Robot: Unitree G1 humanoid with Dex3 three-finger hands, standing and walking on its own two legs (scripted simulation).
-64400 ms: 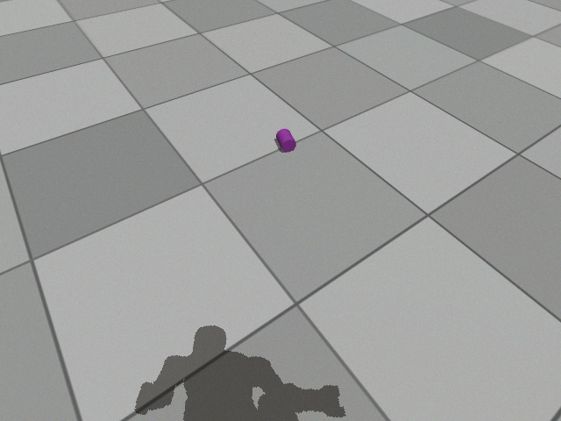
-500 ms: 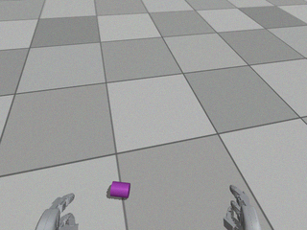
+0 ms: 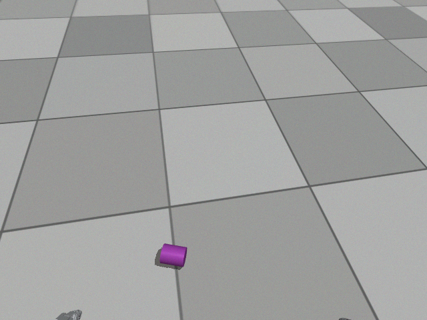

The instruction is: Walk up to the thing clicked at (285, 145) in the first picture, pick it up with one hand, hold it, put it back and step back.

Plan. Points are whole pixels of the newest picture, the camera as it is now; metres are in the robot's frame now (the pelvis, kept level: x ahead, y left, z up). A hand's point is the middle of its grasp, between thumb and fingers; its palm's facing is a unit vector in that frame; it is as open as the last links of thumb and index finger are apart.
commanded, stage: stand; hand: left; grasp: from above
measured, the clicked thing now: (173, 255) +0.48 +0.15 -0.70
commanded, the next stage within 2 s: none
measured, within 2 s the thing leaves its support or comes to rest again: neither
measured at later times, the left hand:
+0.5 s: hand out of the picture +0.05 +0.23 -0.13, palm faces +0.05 -0.94 -0.33, open 7.4 cm
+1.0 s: hand out of the picture +0.05 +0.22 -0.13, palm faces +0.02 -0.94 -0.33, open 7.4 cm
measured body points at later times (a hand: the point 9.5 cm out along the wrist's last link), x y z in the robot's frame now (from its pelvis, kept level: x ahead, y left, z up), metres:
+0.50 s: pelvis +0.00 -0.01 +0.03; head -0.01 -0.01 +0.48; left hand +0.05 +0.28 -0.11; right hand +0.08 -0.28 -0.11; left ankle +0.00 +0.13 -0.71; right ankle +0.02 -0.15 -0.71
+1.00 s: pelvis +0.00 -0.02 +0.03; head +0.01 -0.02 +0.48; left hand +0.05 +0.27 -0.10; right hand +0.06 -0.31 -0.11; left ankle +0.00 +0.13 -0.71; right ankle +0.02 -0.15 -0.71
